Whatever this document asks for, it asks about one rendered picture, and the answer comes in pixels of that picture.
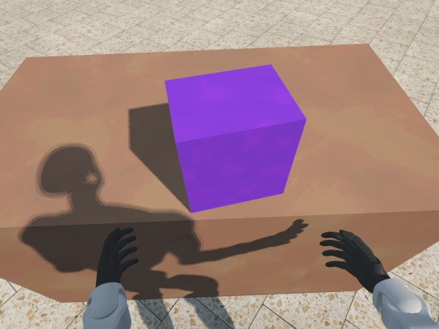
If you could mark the robot right forearm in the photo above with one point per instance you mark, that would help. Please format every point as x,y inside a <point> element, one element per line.
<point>400,308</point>

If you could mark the carton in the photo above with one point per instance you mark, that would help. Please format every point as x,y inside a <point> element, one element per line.
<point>236,134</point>

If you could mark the robot left forearm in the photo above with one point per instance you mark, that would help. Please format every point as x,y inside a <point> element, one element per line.
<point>107,308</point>

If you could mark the left robot hand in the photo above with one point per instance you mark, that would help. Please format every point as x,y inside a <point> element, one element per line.
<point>109,267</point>

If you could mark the pedestal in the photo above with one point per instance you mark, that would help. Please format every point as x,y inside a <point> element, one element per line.
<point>87,145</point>

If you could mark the right robot hand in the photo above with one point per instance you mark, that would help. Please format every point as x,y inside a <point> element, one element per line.
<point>360,260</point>

